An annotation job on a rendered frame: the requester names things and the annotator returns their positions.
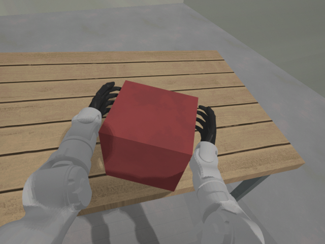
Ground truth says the right robot upper arm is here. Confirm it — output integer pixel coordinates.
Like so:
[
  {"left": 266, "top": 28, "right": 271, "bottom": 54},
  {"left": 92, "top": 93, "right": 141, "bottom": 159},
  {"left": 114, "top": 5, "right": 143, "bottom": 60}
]
[{"left": 201, "top": 210, "right": 265, "bottom": 244}]

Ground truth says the carton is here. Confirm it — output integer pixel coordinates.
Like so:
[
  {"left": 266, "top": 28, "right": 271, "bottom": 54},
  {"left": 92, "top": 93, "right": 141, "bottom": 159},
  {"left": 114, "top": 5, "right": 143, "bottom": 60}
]
[{"left": 99, "top": 80, "right": 198, "bottom": 192}]

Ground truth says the table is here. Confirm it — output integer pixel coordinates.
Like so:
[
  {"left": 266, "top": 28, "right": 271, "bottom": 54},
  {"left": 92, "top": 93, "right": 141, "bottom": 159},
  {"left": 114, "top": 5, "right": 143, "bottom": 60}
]
[{"left": 0, "top": 50, "right": 305, "bottom": 227}]

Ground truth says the left robot hand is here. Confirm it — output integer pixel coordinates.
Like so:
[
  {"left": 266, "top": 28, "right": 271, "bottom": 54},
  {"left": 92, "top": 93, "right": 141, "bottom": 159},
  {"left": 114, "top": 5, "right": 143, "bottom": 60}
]
[{"left": 88, "top": 82, "right": 121, "bottom": 117}]

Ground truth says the right robot hand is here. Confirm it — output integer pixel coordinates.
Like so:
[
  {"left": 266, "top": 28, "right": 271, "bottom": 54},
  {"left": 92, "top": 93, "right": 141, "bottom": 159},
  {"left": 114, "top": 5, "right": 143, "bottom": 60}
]
[{"left": 195, "top": 105, "right": 216, "bottom": 145}]

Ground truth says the robot left forearm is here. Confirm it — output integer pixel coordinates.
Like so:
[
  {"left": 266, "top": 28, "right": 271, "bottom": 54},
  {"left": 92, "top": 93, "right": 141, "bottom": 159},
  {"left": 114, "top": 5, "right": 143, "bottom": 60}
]
[{"left": 22, "top": 107, "right": 102, "bottom": 210}]

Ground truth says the robot right forearm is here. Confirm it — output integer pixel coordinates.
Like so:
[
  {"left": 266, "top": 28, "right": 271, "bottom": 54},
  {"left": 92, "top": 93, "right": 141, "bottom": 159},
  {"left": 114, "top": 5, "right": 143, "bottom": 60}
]
[{"left": 189, "top": 141, "right": 251, "bottom": 223}]

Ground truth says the left robot upper arm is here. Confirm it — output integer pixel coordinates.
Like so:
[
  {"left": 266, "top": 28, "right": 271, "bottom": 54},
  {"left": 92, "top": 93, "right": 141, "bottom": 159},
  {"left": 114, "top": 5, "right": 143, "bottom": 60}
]
[{"left": 0, "top": 165, "right": 92, "bottom": 244}]

